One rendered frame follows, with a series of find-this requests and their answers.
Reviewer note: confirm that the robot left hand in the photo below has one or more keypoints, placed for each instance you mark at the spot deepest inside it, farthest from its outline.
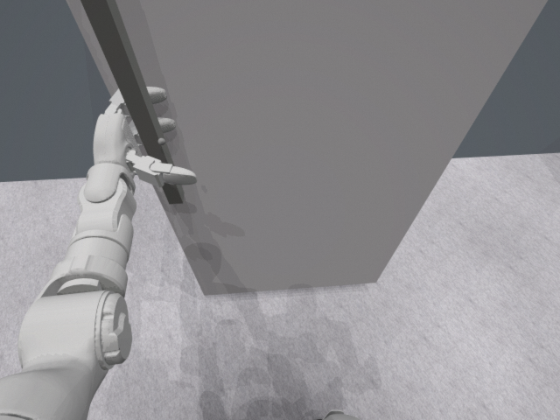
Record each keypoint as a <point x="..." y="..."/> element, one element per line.
<point x="114" y="137"/>

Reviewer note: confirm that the robot left forearm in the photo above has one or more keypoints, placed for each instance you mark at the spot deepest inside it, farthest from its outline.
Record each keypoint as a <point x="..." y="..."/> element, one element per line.
<point x="99" y="249"/>

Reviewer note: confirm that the handle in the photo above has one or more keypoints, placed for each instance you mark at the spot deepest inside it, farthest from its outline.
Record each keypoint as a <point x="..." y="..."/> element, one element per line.
<point x="110" y="31"/>

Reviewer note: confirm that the fridge door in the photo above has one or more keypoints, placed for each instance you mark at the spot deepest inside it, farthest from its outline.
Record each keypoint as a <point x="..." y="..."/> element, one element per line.
<point x="317" y="129"/>

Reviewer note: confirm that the left robot upper arm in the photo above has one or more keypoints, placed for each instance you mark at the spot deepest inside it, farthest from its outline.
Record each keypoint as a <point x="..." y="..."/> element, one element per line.
<point x="69" y="343"/>

